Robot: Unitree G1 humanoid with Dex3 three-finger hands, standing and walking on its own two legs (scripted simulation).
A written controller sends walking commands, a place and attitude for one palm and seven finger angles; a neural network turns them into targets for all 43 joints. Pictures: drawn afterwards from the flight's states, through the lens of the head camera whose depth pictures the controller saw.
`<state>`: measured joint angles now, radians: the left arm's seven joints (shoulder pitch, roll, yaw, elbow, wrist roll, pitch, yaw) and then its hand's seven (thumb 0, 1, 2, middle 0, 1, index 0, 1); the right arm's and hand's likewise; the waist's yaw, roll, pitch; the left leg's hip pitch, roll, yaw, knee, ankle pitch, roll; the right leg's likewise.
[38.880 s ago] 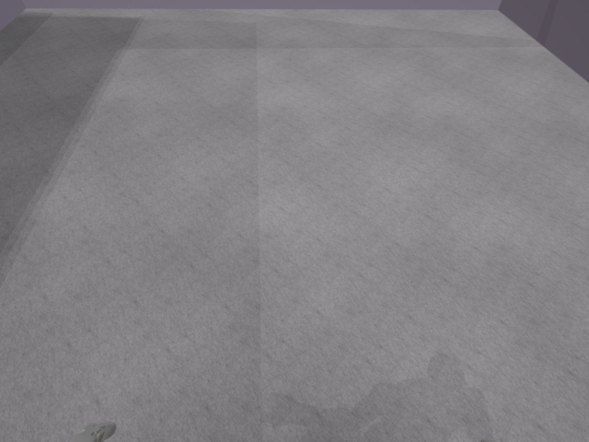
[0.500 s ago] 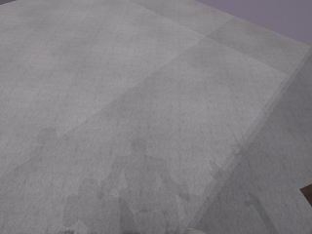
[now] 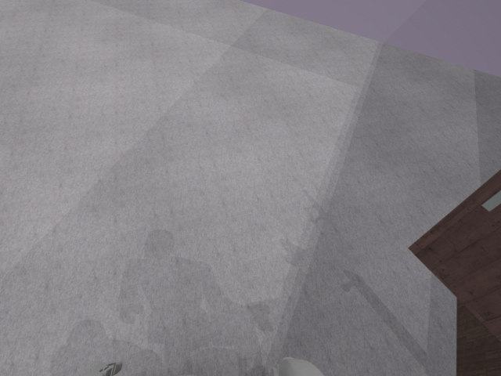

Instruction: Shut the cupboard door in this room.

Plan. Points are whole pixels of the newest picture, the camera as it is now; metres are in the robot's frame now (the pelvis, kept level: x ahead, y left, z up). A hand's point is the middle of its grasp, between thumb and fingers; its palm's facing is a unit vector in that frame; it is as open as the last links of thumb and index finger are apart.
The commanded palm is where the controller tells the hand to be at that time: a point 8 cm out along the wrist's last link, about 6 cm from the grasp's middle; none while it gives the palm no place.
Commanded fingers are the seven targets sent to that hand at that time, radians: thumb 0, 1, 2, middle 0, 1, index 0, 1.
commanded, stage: turn to face it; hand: left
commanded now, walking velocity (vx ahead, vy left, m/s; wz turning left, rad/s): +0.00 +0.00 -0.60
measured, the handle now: out of the picture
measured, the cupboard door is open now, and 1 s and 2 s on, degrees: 57 57 57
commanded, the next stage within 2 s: take the last steps up to it in 1.46 s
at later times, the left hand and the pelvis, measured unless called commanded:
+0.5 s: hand (164, 366) +0.15 +0.15 -0.17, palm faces -0.28 -0.94 -0.22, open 7.4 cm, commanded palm none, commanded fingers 0.00 0.90 0.90 -0.20 -0.30 -0.20 -0.30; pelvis +0.01 -0.02 +0.00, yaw -17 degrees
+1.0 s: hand (212, 325) +0.22 +0.07 -0.16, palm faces -0.56 -0.78 -0.27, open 7.4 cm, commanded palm none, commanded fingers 0.00 0.90 0.90 -0.20 -0.30 -0.20 -0.30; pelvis +0.01 -0.03 -0.01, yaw -36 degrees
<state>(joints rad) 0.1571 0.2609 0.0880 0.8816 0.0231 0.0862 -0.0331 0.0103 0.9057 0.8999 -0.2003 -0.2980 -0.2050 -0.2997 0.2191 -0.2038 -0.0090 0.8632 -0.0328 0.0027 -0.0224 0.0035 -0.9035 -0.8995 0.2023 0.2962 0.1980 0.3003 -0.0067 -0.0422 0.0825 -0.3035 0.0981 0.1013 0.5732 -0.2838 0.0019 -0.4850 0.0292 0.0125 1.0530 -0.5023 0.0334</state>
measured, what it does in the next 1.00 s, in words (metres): steps on the spot, turning right: right foot, then left foot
